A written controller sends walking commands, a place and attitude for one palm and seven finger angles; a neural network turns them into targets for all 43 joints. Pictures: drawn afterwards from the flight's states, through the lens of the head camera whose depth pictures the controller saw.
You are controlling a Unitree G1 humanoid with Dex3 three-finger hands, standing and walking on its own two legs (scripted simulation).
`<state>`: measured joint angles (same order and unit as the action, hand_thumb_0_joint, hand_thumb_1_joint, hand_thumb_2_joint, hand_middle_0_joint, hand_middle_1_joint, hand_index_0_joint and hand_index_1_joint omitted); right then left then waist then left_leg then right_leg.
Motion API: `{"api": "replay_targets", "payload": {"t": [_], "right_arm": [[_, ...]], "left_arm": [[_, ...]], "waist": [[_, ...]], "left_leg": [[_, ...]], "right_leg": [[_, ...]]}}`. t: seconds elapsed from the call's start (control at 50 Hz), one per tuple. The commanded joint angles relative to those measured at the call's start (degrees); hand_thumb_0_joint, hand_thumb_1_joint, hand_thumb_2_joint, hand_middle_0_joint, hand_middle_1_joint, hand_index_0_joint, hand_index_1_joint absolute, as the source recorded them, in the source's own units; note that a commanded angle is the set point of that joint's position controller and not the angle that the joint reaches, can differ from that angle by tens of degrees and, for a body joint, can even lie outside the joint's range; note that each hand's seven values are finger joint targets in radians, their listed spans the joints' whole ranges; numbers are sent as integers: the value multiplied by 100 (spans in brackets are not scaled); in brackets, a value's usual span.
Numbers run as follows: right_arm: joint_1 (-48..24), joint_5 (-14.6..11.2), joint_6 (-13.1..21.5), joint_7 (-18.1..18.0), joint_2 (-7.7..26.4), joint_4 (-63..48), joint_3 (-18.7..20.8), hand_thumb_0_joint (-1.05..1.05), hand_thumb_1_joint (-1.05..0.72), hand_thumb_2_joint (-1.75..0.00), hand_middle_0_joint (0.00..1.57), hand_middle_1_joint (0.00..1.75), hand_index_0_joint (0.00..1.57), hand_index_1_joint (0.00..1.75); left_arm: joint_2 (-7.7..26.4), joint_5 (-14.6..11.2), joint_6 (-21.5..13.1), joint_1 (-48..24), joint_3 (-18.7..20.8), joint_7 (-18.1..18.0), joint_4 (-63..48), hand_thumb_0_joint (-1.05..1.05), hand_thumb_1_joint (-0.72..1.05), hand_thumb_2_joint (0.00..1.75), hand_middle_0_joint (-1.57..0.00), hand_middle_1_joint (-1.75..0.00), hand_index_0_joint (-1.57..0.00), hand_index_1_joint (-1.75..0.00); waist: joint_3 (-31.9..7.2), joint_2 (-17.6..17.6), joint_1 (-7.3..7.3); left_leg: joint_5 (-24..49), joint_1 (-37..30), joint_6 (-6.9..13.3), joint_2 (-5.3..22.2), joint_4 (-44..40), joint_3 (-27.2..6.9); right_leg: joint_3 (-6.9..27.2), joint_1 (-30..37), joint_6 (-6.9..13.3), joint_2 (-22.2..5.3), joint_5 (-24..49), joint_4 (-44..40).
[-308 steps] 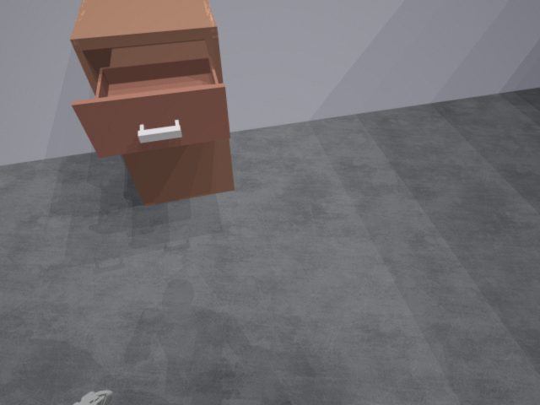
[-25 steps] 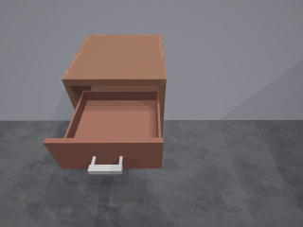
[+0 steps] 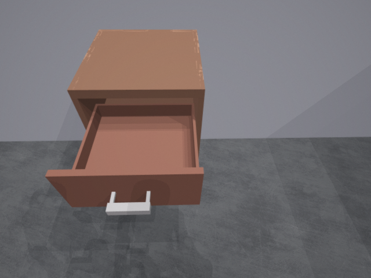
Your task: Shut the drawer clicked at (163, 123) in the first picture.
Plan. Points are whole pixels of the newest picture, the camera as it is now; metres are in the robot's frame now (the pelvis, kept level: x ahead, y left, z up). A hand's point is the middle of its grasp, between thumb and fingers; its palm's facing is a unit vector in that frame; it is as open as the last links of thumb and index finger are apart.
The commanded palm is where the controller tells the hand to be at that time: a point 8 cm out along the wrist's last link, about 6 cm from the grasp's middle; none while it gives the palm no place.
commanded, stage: look again from close up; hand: left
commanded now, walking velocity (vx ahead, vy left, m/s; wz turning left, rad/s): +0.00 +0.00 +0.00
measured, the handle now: (130, 201) +0.33 +0.17 -0.10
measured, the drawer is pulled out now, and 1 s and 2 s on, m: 0.30 0.30 0.30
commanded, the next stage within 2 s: raise the hand and make a fist in 0.28 s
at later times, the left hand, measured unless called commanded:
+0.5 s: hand out of the picture +0.11 +0.24 -0.08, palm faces +0.21 -0.96 -0.20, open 7.3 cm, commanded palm +0.08 +0.27 -0.06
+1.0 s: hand out of the picture +0.13 +0.17 -0.02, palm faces +0.11 -0.99 -0.02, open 4.9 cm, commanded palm +0.10 +0.23 -0.04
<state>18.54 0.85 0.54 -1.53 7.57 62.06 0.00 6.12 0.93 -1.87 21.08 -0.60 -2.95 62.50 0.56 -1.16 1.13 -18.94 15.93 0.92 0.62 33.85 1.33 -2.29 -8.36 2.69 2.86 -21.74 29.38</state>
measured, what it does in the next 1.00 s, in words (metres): steps on the spot: right foot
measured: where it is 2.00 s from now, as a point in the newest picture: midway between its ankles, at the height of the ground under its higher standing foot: outside the picture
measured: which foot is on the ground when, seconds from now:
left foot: down 0.00-1.00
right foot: down 0.00-0.44, up 0.46-0.56, down 0.58-1.00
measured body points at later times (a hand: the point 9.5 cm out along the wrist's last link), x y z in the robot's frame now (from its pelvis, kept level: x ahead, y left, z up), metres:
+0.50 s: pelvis -0.01 +0.05 +0.01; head +0.00 +0.05 +0.46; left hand +0.10 +0.29 -0.06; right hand +0.07 -0.18 -0.12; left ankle -0.01 +0.11 -0.73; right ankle -0.06 -0.08 -0.71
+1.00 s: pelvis -0.05 +0.01 -0.10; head +0.00 +0.01 +0.35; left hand +0.12 +0.23 -0.01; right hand +0.18 -0.19 -0.16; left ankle -0.01 +0.11 -0.73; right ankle +0.00 -0.04 -0.73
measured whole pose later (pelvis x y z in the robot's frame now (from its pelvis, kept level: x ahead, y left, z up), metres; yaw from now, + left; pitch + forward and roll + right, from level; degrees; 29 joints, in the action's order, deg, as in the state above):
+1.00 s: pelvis -0.05 +0.01 -0.10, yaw +4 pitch +14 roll -2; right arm 9.8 -1.4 12.7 -0.6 12.9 28.1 -2.3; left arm 10.5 -12.5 -32.5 29.2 0.3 6.5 -7.4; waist -8.9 -1.6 -1.5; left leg -29.7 55.8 1.9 -2.5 71.4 -1.7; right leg -9.5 -54.0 6.2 3.1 -29.1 68.2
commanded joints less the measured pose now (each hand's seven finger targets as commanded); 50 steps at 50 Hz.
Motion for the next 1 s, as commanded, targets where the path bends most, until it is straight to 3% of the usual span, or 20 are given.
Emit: {"api": "replay_targets", "payload": {"t": [0.0,0.16,0.34,0.36,0.38,0.4,0.42,0.44,0.46,0.5,0.54,0.58,0.6,0.64,0.72,0.74,0.78,0.88,0.94,0.98], "right_arm": [[319,-30,134,-78,472,-216,48,0,-90,-90,20,30,20,30],[-7,1,142,-61,748,-391,13,0,-90,-90,20,30,20,30],[-130,-22,161,-30,956,-487,31,0,-90,-90,20,30,20,30],[-349,-72,143,-23,1159,-779,57,0,-90,-90,20,30,20,30],[-186,-310,980,-16,1820,-2709,449,0,-90,-90,20,30,20,30],[-465,-213,1699,-243,1266,-2350,5,0,-90,-90,20,30,20,30],[-388,-168,1877,-245,1339,-1878,126,0,-90,-90,20,30,20,30],[-266,-277,1810,-127,1035,-1807,89,0,-90,-90,20,30,20,30],[-403,-208,1755,-5,1271,-2246,197,0,-90,-90,20,30,20,30],[-624,-130,1707,32,1405,-2549,371,0,-90,-90,20,30,20,30],[-912,-145,1632,73,1405,-2932,353,0,-90,-90,20,30,20,30],[-1263,-89,1565,106,1387,-3260,328,0,-90,-90,20,30,20,30],[-1373,-97,1528,155,1400,-3389,358,0,-90,-90,20,30,20,30],[-1684,-181,1484,236,1413,-3793,399,0,-90,-90,20,30,20,30],[-1778,-259,1274,175,1362,-4419,343,0,-90,-90,20,30,20,30],[-1708,-227,1261,143,1297,-4576,357,0,-90,-90,20,30,20,30],[-1327,-211,1269,92,1115,-4573,299,0,-90,-90,20,30,20,30],[-1077,-214,1530,-12,1219,-4252,176,0,-90,-90,20,30,20,30],[-961,-295,1566,-5,1312,-4196,124,0,-90,-90,20,30,20,30],[-950,-389,1436,-33,1327,-4354,130,0,-90,-90,20,30,20,30]], "left_arm": [[561,-15,-52,338,89,-73,-370,0,90,90,-20,-30,-20,-30],[759,-20,115,162,80,-45,-579,0,90,90,-20,-30,-20,-30],[923,-15,152,9,77,15,-700,0,90,90,-20,-30,-20,-30],[966,66,11,-10,61,-187,-587,0,90,90,-20,-30,-20,-30],[2584,-855,-992,-4022,1499,-244,-9734,0,90,90,-22,-32,-22,-32],[1776,-511,-701,-901,785,-294,-8219,0,90,90,-24,-34,-24,-34],[1508,-568,-478,-490,560,-517,-7696,0,90,90,-26,-37,-26,-37],[-204,-760,49,1088,-497,-435,-6277,0,90,90,-28,-39,-28,-39],[-151,-911,-78,-41,-572,-323,-7147,0,90,90,-30,-41,-30,-41],[125,-865,-603,127,-109,0,-6289,0,90,90,-34,-45,-34,-45],[87,-1069,-1310,1354,178,431,-5503,0,90,90,-38,-50,-38,-50],[181,-1337,-2131,1671,459,1037,-5664,0,90,90,-42,-54,-42,-54],[485,-1507,-2521,1487,796,1318,-5646,0,90,90,-44,-56,-44,-56],[592,-1600,-3090,1499,782,1621,-5657,0,90,90,-48,-60,-48,-60],[1147,-1388,-3068,717,1019,1210,-6936,0,90,90,-56,-69,-56,-69],[1200,-1326,-3114,332,965,1053,-7731,0,90,90,-58,-71,-58,-71],[1031,-1288,-3332,8,682,738,-8707,0,90,90,-62,-75,-62,-75],[691,-1302,-3757,-188,-114,745,-8774,0,90,90,-72,-86,-72,-86],[661,-1233,-3219,400,-338,1217,-7694,0,90,90,-78,-93,-78,-93],[771,-1217,-2564,894,-246,1466,-7351,0,90,90,-82,-97,-82,-97]], "waist": [[94,88,-82],[291,-232,-197],[48,-66,-172],[542,-318,-99],[-2699,-1268,405],[-2493,-2152,17],[-2479,-1735,2],[-1392,-735,168],[-651,-182,192],[103,1011,253],[-330,1650,-26],[-982,1298,-270],[-902,736,-303],[-435,857,-378],[-1015,153,-416],[-1538,-202,-400],[-1925,-699,-201],[-1541,-335,346],[-1211,109,413],[-1393,366,216]], "left_leg": [[2491,-306,266,522,-270,-552],[2510,-309,395,575,-861,-927],[2340,-723,346,597,-1270,-1019],[4328,-477,155,635,-348,-835],[4953,-2755,-264,273,-672,-939],[5691,-3868,-384,717,-1322,-1257],[4905,-3023,-709,524,-1379,-1161],[4169,-2267,-584,520,-1419,-1038],[3477,-1260,-393,471,-1168,-974],[1226,101,-156,203,-257,-764],[492,1131,-83,-51,592,-549],[181,2025,-146,-187,1099,-360],[-337,2462,-285,-230,1261,-372],[-1336,3325,-241,-306,1578,-281],[-2033,3925,-47,-304,1942,-244],[-2034,3730,8,-277,1969,-280],[-1860,3306,85,-202,2068,-383],[-1675,3665,149,-149,2689,-551],[-1448,4030,172,-134,2876,-501],[-1236,4047,191,-149,2785,-440]], "right_leg": [[617,-279,93,-773,2721,-260],[491,-203,10,-651,1217,-444],[353,-144,-122,-725,922,-600],[503,-689,-201,-802,1834,-547],[-212,-994,-51,-337,2691,37],[-193,-1678,-55,-131,801,1327],[13,-1640,-106,-185,162,1737],[-51,-2062,-205,-204,-157,1828],[-98,-2130,-211,-334,-196,1593],[-392,-2601,-144,-237,-286,776],[-367,-2571,-118,-230,129,694],[-272,-2844,-63,-252,20,1430],[-216,-3241,-22,-285,-680,1688],[217,-3560,15,-320,-1954,1785],[720,-3633,15,-351,-2700,2062],[821,-3564,27,-363,-2667,2114],[817,-3666,36,-313,-2298,2119],[963,-4129,-16,-255,-2249,2044],[1137,-3896,-118,-351,-2280,1766],[1263,-3364,-210,-444,-2150,1636]]}}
